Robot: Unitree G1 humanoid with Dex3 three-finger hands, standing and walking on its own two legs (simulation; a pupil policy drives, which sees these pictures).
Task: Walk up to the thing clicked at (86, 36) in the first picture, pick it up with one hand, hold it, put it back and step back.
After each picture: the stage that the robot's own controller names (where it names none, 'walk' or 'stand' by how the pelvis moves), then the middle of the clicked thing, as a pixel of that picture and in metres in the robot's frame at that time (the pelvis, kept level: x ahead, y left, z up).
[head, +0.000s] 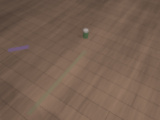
stand; (85, 33) +1.61 -0.04 -0.72
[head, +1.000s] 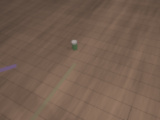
walk; (74, 45) +1.47 +0.23 -0.70
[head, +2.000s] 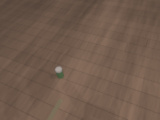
walk; (59, 72) +0.93 +0.33 -0.71
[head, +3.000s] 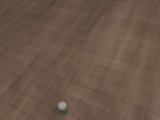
walk; (63, 108) +0.57 +0.25 -0.71
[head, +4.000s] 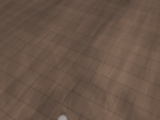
stand; out of the picture +0.43 +0.18 -0.69
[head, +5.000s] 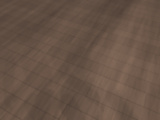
stand; out of the picture +0.37 +0.17 -0.72
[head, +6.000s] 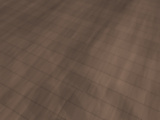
stand; out of the picture +0.36 +0.17 -0.71
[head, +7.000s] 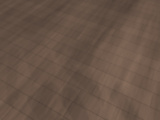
stand; out of the picture +0.36 +0.14 -0.72
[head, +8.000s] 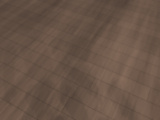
stand; out of the picture +0.37 +0.15 -0.72
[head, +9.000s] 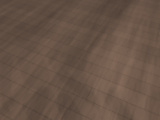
stand; out of the picture +0.34 +0.16 -0.72
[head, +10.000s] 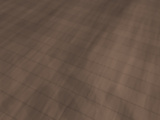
stand; out of the picture +0.34 +0.16 -0.73
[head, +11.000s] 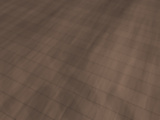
stand; out of the picture +0.34 +0.16 -0.73
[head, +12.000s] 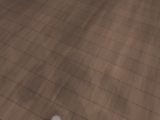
go down; out of the picture +0.36 +0.16 -0.69
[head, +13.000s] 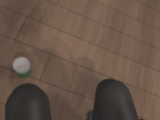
go down; (23, 68) +0.42 +0.21 -0.29
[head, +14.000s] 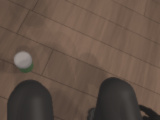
close in; (24, 63) +0.42 +0.21 -0.29
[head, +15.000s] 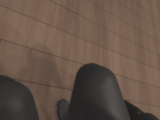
close in; out of the picture +0.41 +0.25 -0.22
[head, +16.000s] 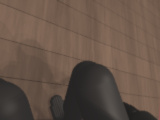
close; out of the picture +0.41 +0.26 -0.22
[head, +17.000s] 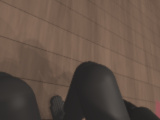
lift; out of the picture +0.37 +0.23 -0.23
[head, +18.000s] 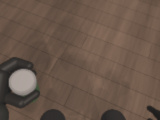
lift; (26, 87) +0.32 +0.18 +0.00
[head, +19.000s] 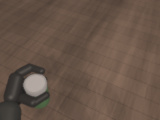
hold; (38, 92) +0.32 +0.16 +0.02
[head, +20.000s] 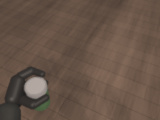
hold; (38, 94) +0.32 +0.17 +0.01
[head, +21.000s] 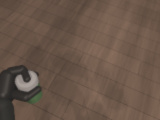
crouch; (30, 88) +0.34 +0.18 -0.05
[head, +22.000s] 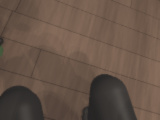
lower; out of the picture +0.47 +0.25 -0.10
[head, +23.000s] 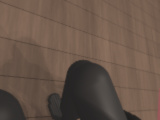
lower; out of the picture +0.43 +0.28 -0.22
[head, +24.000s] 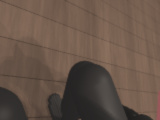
lower; out of the picture +0.42 +0.28 -0.23
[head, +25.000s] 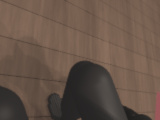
lower; out of the picture +0.42 +0.28 -0.23
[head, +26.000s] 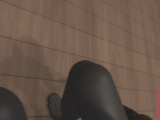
lower; out of the picture +0.43 +0.28 -0.23
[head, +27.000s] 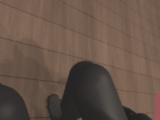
open; out of the picture +0.42 +0.25 -0.23
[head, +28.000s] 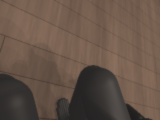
stand; out of the picture +0.41 +0.24 -0.24
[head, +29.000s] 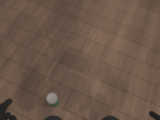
stand; (53, 100) +0.40 +0.17 -0.55
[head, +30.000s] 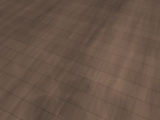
stand; out of the picture +0.37 +0.16 -0.66
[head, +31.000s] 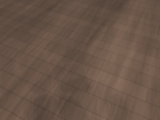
stand; out of the picture +0.37 +0.16 -0.67
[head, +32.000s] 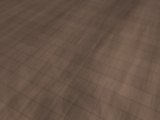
stand; out of the picture +0.39 +0.15 -0.72
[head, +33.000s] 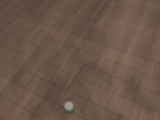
walk; (69, 107) +0.45 +0.17 -0.69
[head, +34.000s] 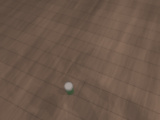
walk; (69, 88) +0.63 +0.17 -0.70
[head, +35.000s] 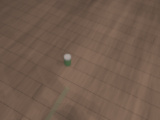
walk; (67, 60) +0.96 +0.10 -0.70
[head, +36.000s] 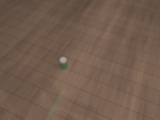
stand; (63, 63) +0.99 +0.18 -0.71
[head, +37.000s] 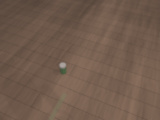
stand; (63, 68) +1.01 +0.20 -0.73
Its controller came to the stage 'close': yes
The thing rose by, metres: 0.71
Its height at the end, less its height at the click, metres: +0.00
